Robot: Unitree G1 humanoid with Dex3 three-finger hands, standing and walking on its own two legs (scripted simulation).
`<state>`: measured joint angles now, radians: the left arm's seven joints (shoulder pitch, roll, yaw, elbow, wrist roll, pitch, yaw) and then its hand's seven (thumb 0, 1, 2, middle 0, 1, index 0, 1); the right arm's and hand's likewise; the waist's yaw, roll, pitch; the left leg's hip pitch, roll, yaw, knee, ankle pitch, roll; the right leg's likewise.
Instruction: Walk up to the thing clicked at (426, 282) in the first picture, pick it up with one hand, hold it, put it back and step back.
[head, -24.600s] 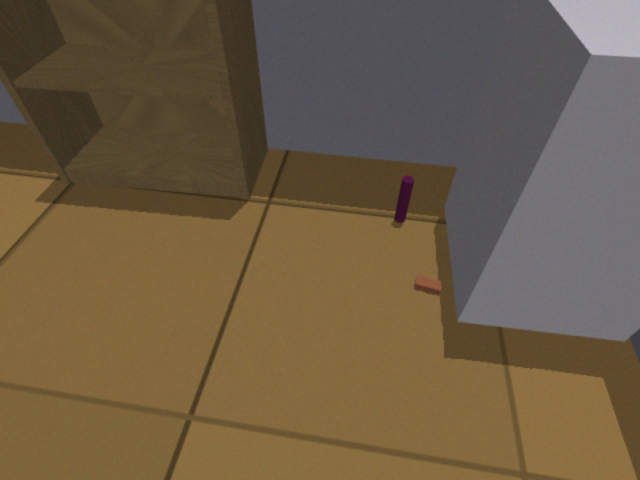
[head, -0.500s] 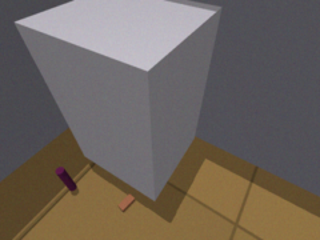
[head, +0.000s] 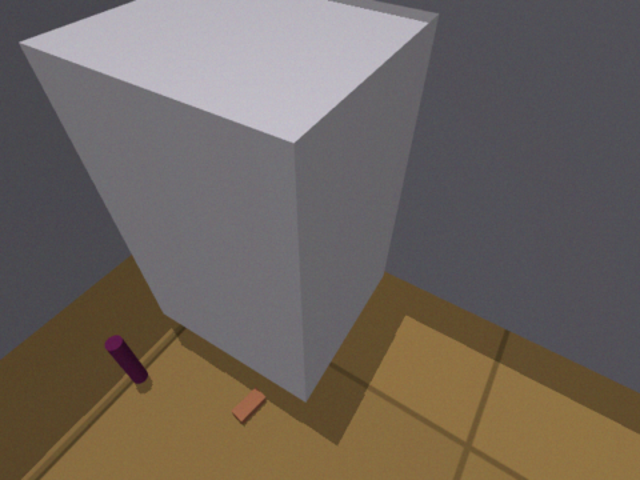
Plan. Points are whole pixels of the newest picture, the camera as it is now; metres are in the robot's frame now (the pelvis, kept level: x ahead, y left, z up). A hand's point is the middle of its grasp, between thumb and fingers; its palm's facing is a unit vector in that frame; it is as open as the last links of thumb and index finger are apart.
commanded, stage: walk up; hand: left
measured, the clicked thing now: (249, 405) +0.49 +0.23 -0.77
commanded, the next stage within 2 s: stand in 0.12 s
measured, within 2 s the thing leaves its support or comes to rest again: neither
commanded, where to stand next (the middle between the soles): +0.11 -0.02 m, yaw +1 degrees
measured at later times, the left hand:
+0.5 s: hand out of the picture +0.09 +0.25 -0.16, palm faces -0.04 -0.94 -0.33, open 7.4 cm
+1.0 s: hand out of the picture +0.11 +0.24 -0.16, palm faces -0.04 -0.94 -0.34, open 7.4 cm
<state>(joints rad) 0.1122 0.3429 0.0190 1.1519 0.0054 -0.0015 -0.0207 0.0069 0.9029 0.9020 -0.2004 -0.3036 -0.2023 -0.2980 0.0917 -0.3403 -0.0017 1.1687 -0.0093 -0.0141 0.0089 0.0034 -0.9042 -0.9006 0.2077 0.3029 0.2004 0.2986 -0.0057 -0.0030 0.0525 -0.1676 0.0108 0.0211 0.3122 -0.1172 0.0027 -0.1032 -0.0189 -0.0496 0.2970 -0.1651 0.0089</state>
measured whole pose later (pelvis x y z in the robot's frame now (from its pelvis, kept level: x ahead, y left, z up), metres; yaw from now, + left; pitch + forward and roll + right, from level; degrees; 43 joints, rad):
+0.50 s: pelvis +0.02 +0.00 +0.00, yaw +0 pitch -1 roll +0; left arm 0.12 0.35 0.00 1.14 0.01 -0.02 -0.01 0.01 0.90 0.90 -0.20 -0.30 -0.20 -0.30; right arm 0.09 -0.35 0.00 1.15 -0.01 -0.01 0.01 0.00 -0.90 -0.90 0.21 0.30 0.20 0.30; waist -0.01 0.00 0.04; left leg -0.14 0.01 0.03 0.31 -0.15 0.00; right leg -0.08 -0.02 -0.04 0.30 -0.20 0.01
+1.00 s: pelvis +0.03 -0.01 +0.00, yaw +0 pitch -1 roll +0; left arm 0.11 0.35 0.00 1.13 0.01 -0.02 0.00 0.01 0.90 0.90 -0.20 -0.30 -0.20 -0.30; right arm 0.09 -0.34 0.00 1.15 -0.01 -0.01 0.01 0.00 -0.90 -0.90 0.21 0.30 0.20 0.30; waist -0.01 -0.01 0.04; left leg -0.12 0.02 0.03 0.30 -0.16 -0.01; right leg -0.05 -0.01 -0.04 0.28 -0.20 0.00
